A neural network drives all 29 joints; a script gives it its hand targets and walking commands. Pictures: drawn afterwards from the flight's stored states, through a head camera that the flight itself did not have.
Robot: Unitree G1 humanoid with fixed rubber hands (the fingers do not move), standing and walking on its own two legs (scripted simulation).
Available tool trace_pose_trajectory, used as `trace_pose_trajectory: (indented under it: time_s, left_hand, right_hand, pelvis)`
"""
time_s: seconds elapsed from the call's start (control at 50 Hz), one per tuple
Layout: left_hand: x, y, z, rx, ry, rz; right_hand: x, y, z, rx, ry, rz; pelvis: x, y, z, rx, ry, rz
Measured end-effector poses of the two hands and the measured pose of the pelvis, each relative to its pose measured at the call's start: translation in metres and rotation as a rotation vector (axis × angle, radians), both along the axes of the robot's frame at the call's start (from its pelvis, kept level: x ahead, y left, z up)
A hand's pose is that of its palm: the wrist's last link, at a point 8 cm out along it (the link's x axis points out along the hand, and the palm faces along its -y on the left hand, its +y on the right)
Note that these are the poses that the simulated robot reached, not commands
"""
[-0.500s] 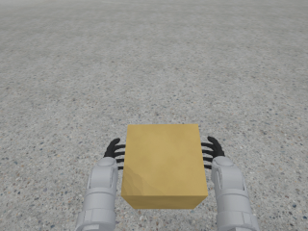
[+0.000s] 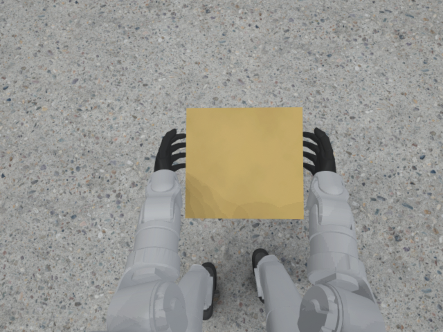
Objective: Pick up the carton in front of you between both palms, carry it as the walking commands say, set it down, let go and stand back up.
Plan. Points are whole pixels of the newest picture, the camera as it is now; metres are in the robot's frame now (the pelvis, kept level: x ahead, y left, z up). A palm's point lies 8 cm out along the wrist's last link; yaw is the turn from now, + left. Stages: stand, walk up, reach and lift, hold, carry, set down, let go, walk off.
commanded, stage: set down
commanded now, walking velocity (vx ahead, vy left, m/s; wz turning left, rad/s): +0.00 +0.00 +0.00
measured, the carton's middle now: (241, 166) +0.41 -0.04 -0.17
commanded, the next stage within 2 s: none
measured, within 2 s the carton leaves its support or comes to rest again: neither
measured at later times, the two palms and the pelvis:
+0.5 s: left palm (182, 157) +0.45 +0.10 -0.21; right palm (303, 170) +0.40 -0.19 -0.21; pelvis -0.02 -0.01 -0.13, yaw +1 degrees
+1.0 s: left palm (193, 157) +0.51 +0.09 -0.37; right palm (288, 177) +0.42 -0.19 -0.36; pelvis -0.05 +0.00 -0.24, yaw +1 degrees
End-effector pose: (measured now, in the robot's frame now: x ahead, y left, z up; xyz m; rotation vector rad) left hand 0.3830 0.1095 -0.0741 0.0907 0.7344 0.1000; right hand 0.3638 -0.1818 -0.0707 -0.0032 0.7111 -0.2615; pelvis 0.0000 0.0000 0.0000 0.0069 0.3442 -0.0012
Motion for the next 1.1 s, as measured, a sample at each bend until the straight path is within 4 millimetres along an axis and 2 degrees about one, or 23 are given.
trace_pose_trajectory:
  time_s: [0.1, 0.32, 0.5, 0.76, 1.1]
  left_hand:
    - [0.013, 0.000, -0.041, -0.031, -0.028, 0.020]
    - [0.051, -0.003, -0.082, -0.046, -0.036, -0.019]
    - [0.070, -0.008, -0.138, -0.021, -0.008, -0.074]
    - [0.098, -0.012, -0.221, 0.004, -0.014, -0.130]
    - [0.132, -0.019, -0.326, 0.024, 0.018, -0.224]
  right_hand:
    - [0.010, 0.001, -0.039, 0.021, -0.033, -0.028]
    - [0.034, -0.003, -0.080, 0.049, -0.046, -0.061]
    - [0.040, -0.006, -0.139, 0.040, -0.015, -0.095]
    - [0.052, -0.005, -0.223, 0.026, -0.019, -0.155]
    - [0.064, -0.007, -0.323, 0.009, 0.017, -0.196]
  pelvis:
    - [-0.004, 0.002, -0.028, 0.001, 0.154, 0.011]
    - [-0.011, -0.004, -0.082, -0.002, 0.316, 0.019]
    - [-0.020, -0.009, -0.126, 0.004, 0.403, 0.019]
    - [-0.037, -0.008, -0.196, -0.005, 0.457, 0.024]
    - [-0.051, 0.005, -0.264, -0.051, 0.473, 0.036]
